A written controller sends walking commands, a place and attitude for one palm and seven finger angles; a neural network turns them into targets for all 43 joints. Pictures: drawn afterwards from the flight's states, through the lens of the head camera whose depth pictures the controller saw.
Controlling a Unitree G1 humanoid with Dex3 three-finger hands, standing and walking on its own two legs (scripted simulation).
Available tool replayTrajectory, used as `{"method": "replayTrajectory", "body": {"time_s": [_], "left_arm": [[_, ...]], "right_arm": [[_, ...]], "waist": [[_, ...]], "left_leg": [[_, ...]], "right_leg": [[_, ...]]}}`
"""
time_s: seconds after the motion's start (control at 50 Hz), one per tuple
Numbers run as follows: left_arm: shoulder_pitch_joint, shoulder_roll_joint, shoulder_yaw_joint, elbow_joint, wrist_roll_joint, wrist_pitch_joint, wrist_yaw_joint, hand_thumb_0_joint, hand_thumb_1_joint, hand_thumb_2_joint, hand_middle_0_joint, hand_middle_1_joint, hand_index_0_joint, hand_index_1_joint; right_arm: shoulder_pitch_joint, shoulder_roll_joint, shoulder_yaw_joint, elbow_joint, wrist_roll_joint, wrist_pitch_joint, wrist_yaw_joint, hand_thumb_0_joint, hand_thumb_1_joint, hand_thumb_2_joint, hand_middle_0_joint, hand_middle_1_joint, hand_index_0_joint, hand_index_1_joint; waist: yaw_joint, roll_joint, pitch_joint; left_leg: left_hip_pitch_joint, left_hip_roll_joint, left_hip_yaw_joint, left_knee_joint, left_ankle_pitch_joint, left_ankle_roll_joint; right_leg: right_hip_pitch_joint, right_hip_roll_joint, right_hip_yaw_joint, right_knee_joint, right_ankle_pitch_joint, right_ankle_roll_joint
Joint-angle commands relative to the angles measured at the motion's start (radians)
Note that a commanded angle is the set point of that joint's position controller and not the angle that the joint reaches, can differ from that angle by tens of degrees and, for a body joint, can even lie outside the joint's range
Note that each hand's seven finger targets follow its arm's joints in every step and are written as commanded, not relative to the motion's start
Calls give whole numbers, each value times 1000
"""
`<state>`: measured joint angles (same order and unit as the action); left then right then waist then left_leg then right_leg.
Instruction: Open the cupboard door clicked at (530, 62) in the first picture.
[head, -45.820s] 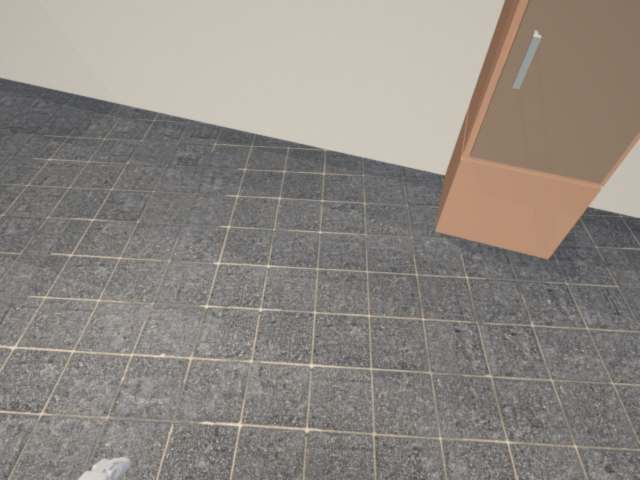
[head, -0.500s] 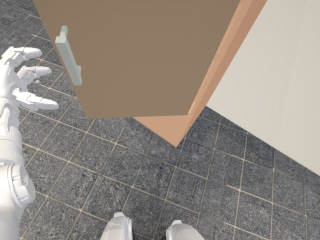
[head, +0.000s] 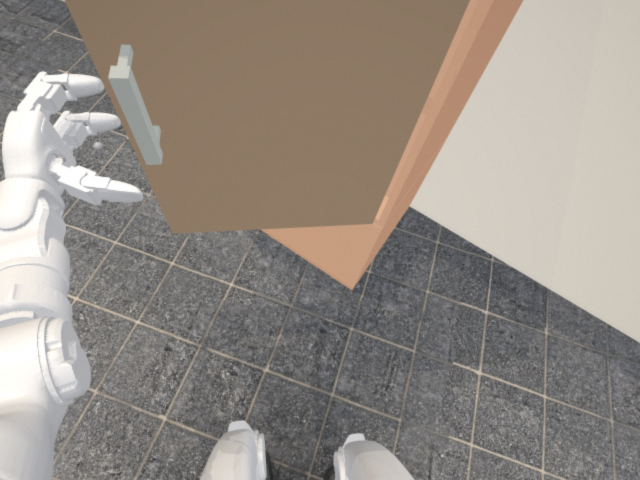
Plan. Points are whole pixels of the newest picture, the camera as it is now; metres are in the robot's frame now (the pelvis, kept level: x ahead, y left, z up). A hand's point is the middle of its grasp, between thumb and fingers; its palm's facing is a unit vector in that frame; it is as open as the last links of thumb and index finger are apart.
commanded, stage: slide the fingers in behind the handle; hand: left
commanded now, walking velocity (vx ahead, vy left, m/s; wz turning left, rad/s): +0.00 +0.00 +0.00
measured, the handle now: (141, 109) +0.55 +0.20 +0.08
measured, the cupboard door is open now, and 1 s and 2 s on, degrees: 41 41 41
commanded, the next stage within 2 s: close the thumb around the handle in 1.42 s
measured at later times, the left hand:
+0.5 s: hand (138, 144) +0.50 +0.19 +0.08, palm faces +0.08 -1.00 -0.02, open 13.9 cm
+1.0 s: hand (159, 146) +0.50 +0.17 +0.08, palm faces +0.08 -1.00 -0.01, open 14.0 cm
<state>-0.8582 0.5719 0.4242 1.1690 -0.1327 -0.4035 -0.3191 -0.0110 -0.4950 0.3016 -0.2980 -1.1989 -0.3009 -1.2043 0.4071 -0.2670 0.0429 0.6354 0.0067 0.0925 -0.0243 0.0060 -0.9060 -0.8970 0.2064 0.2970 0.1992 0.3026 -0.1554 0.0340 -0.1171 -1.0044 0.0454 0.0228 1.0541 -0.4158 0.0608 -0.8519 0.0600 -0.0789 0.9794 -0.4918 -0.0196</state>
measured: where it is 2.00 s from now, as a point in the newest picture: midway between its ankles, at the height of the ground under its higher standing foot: outside the picture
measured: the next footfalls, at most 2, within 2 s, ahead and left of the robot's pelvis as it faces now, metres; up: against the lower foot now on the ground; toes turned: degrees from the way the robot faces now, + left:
none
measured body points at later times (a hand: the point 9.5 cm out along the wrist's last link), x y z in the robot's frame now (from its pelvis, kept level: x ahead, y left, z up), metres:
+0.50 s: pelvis +0.00 -0.02 +0.00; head +0.12 +0.00 +0.43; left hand +0.49 +0.25 +0.09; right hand +0.02 -0.29 -0.11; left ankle +0.04 +0.08 -0.67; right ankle -0.02 -0.12 -0.67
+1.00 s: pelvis +0.01 -0.03 +0.00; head +0.12 -0.02 +0.44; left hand +0.49 +0.23 +0.08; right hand +0.03 -0.30 -0.12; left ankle +0.04 +0.08 -0.67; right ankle -0.02 -0.12 -0.67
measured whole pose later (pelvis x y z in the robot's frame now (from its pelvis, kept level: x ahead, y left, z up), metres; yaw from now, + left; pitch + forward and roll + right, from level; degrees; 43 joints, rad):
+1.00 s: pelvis +0.01 -0.03 +0.00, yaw +1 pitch +21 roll -2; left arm -0.84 0.47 0.38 1.15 -0.13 -0.39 -0.21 -0.01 -0.49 0.30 -0.30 -1.20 -0.30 -1.20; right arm 0.38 -0.26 0.02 0.63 0.01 0.08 0.00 0.01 -0.91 -0.90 0.20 0.30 0.20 0.30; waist -0.15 0.04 -0.13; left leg -0.98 0.05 0.01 1.04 -0.42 0.02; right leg -0.84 0.07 -0.09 1.00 -0.52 -0.06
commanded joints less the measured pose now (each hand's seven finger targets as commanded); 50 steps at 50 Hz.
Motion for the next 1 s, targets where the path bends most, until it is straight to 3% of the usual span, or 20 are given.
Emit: {"method": "replayTrajectory", "body": {"time_s": [0.0,0.06,0.1,0.18,0.22,0.28,0.34,0.36,0.38,0.48,0.62,0.64,0.7,0.74,0.78,0.84,0.9,0.92,0.94,0.98], "left_arm": [[-410,269,25,-168,-3,-22,13,0,-500,300,-300,-1200,-300,-1200],[-454,233,13,-257,-9,-66,36,0,-500,300,-300,-1200,-300,-1200],[-468,242,27,-284,-6,-98,54,0,-500,300,-300,-1200,-300,-1200],[-429,177,-15,-213,4,-93,69,0,-500,300,-300,-1200,-300,-1200],[-410,188,-11,-172,10,-59,74,0,-500,300,-300,-1200,-300,-1200],[-406,202,0,-208,12,-50,79,0,-500,300,-300,-1200,-300,-1200],[-422,211,13,-235,5,-63,90,0,-500,300,-300,-1200,-300,-1200],[-450,207,12,-260,2,-81,94,0,-500,300,-300,-1200,-300,-1200],[-426,200,12,-254,4,-87,97,0,-500,300,-300,-1200,-300,-1200],[-413,143,-35,-225,13,-88,100,0,-500,300,-300,-1200,-300,-1200],[-405,162,-13,-226,-5,-60,102,0,-500,300,-300,-1200,-300,-1200],[-421,152,-23,-224,-4,-59,106,0,-500,300,-300,-1200,-300,-1200],[-434,163,-12,-262,3,-85,116,0,-500,300,-300,-1200,-300,-1200],[-399,176,8,-282,3,-96,120,0,-500,300,-300,-1200,-300,-1200],[-376,152,-8,-263,1,-95,117,0,-500,300,-300,-1200,-300,-1200],[-360,112,-49,-213,1,-57,107,0,-500,300,-300,-1200,-300,-1200],[-376,167,-3,-220,-7,-46,107,0,-500,300,-300,-1200,-300,-1200],[-385,133,-35,-223,-8,-43,104,0,-500,300,-300,-1200,-300,-1200],[-399,138,-31,-229,-8,-47,105,0,-500,300,-300,-1200,-300,-1200],[-420,108,-47,-256,-8,-70,108,0,-500,300,-300,-1200,-300,-1200]], "right_arm": [[142,-207,-76,-64,2,-13,-19,0,-900,-900,200,300,200,300],[143,-197,-79,-66,-6,-25,-15,0,-900,-900,200,300,200,300],[144,-196,-83,-53,-10,-28,-11,0,-900,-900,200,300,200,300],[143,-193,-85,-45,-9,-29,-3,0,-900,-900,200,300,200,300],[147,-197,-83,-48,-7,-23,-2,0,-900,-900,200,300,200,300],[145,-193,-82,-62,-5,-21,-1,0,-900,-900,200,300,200,300],[136,-185,-80,-65,-3,-23,-1,0,-900,-900,200,300,200,300],[139,-183,-81,-62,-6,-27,-2,0,-900,-900,200,300,200,300],[135,-181,-82,-62,-5,-28,1,0,-900,-900,200,300,200,300],[132,-176,-84,-54,-2,-27,6,0,-900,-900,200,300,200,300],[126,-173,-83,-59,2,-23,4,0,-900,-900,200,300,200,300],[126,-170,-81,-58,3,-25,4,0,-900,-900,200,300,200,300],[121,-165,-84,-55,0,-32,6,0,-900,-900,200,300,200,300],[123,-164,-85,-58,-2,-34,9,0,-900,-900,200,300,200,300],[123,-160,-84,-55,-1,-34,13,0,-900,-900,200,300,200,300],[120,-161,-83,-62,4,-27,15,0,-900,-900,200,300,200,300],[126,-169,-85,-62,6,-25,9,0,-900,-900,200,300,200,300],[121,-164,-83,-66,7,-26,9,0,-900,-900,200,300,200,300],[123,-164,-83,-63,6,-28,8,0,-900,-900,200,300,200,300],[125,-161,-87,-55,4,-36,11,0,-900,-900,200,300,200,300]], "waist": [[-4,113,-385],[0,153,-435],[1,173,-478],[-9,142,-435],[-10,115,-402],[7,122,-448],[7,101,-449],[-4,97,-453],[7,107,-469],[-8,99,-445],[-1,76,-437],[-13,53,-426],[0,103,-471],[15,97,-507],[13,85,-496],[-5,59,-422],[1,33,-434],[-8,36,-422],[-10,30,-420],[-8,76,-454]], "left_leg": [[529,5,-131,-127,281,-25],[589,7,-140,-117,324,-32],[627,13,-149,-107,356,-39],[591,9,-142,-110,321,-36],[535,1,-125,-111,292,-27],[543,-4,-114,-109,328,-25],[505,-9,-99,-95,324,-21],[512,-8,-100,-88,343,-18],[513,-10,-98,-85,349,-20],[503,-12,-93,-79,339,-19],[443,-21,-73,-73,335,-11],[421,-22,-70,-71,324,-8],[451,-24,-69,-61,355,-11],[454,-25,-65,-58,378,-12],[444,-26,-64,-58,387,-12],[389,-30,-54,-67,331,-7],[363,-31,-52,-68,319,-5],[354,-34,-49,-69,305,-3],[347,-32,-51,-67,298,-3],[411,-30,-61,-63,332,-8]], "right_leg": [[-50,18,28,-128,212,-5],[-66,20,27,-115,224,-11],[-75,21,28,-105,235,-12],[-81,20,28,-109,222,-7],[-53,17,35,-122,226,-3],[-8,16,39,-116,270,-4],[30,16,50,-117,298,0],[31,18,52,-110,319,-1],[37,17,56,-107,328,0],[25,14,58,-107,334,4],[91,9,79,-118,390,9],[100,9,81,-118,395,13],[107,6,89,-106,426,11],[139,5,93,-100,458,11],[145,5,91,-95,482,13],[146,3,97,-117,463,19],[179,-2,107,-121,473,22],[173,-3,110,-126,466,23],[173,-4,113,-126,459,23],[131,0,99,-111,452,16]]}}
